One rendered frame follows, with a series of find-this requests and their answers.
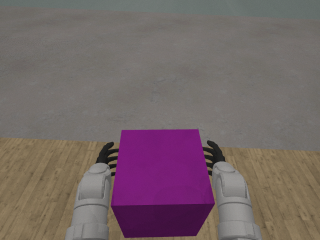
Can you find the robot left forearm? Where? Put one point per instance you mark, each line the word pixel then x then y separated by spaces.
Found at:
pixel 90 211

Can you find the robot left hand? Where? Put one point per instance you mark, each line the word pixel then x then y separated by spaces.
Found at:
pixel 104 153

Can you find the robot right hand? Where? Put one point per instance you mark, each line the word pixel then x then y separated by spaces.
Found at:
pixel 217 155

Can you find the carton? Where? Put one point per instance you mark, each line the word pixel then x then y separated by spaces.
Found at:
pixel 161 186

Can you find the robot right forearm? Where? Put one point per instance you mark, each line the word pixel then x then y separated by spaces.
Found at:
pixel 236 218

